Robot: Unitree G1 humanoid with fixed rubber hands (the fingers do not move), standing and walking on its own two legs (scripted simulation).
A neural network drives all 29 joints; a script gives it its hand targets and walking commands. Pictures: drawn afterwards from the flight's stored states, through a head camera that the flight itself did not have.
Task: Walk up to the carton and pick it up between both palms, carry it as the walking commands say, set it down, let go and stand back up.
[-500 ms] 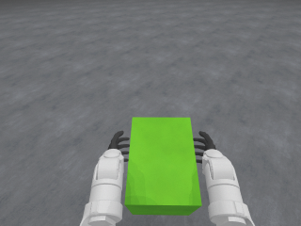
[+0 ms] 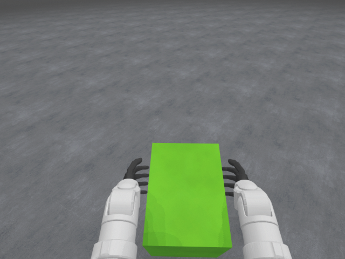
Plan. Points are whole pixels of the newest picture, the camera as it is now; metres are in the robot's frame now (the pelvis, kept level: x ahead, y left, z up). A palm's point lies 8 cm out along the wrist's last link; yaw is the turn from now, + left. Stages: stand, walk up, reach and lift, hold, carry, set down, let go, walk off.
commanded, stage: hold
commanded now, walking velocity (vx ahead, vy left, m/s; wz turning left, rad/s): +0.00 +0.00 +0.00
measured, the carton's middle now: (184, 200) +0.31 +0.00 -0.04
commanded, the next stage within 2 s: carry in 0.54 s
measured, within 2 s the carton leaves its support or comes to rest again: neither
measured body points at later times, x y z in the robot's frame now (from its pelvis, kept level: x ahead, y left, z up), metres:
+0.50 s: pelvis -0.01 +0.00 +0.00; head -0.07 +0.00 +0.44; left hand +0.30 +0.14 +0.05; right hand +0.30 -0.13 +0.04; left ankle +0.03 +0.14 -0.74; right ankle +0.03 -0.14 -0.74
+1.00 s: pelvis -0.04 -0.11 -0.03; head +0.00 -0.14 +0.42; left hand +0.31 -0.10 +0.05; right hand +0.21 -0.35 +0.04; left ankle -0.01 +0.03 -0.70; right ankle +0.00 -0.19 -0.74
